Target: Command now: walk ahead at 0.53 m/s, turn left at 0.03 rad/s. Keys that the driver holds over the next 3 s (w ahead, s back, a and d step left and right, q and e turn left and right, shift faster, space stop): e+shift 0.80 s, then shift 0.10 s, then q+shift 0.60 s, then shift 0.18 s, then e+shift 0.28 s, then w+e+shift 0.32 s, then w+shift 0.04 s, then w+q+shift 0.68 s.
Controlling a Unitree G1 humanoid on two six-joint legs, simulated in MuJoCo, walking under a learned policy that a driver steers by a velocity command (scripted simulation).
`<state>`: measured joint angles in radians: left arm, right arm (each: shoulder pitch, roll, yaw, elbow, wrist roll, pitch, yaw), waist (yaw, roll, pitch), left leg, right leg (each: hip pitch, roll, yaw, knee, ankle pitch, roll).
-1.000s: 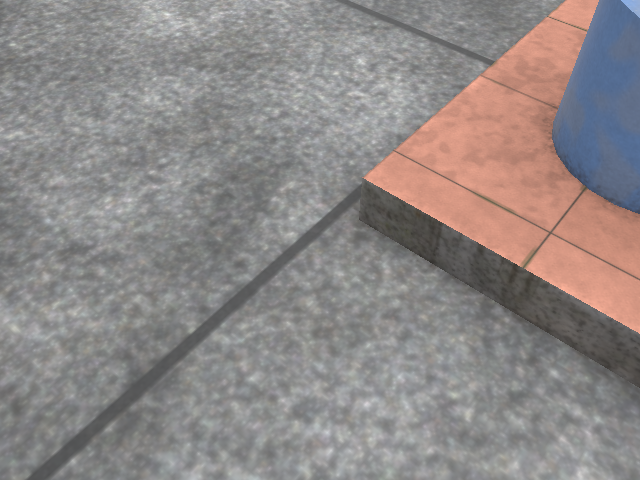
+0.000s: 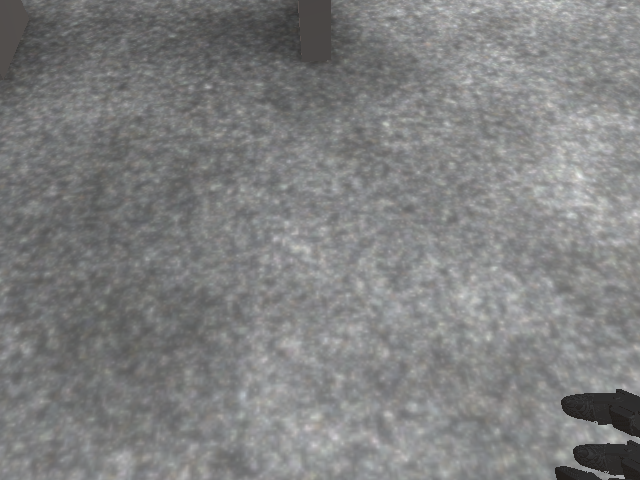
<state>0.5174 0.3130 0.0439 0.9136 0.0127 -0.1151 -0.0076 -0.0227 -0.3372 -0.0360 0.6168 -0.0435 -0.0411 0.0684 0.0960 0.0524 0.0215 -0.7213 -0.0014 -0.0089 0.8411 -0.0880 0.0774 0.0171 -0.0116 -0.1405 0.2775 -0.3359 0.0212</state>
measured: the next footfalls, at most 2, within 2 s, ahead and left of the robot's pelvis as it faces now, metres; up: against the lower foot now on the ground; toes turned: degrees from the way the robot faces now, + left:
left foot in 0.08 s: +0.27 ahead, +0.07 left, +0.00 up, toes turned +0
right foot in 0.50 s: +0.27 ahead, -0.19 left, +0.00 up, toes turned -23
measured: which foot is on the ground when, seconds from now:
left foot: up 0.00-0.06, down 0.08-0.48, up 0.50-0.98, down 1.00-1.00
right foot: down 0.00-0.08, up 0.10-0.48, down 0.50-1.00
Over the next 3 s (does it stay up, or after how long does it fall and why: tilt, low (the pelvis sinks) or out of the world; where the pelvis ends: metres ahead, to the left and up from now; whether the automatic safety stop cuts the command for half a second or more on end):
stays up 0.62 -0.48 0.00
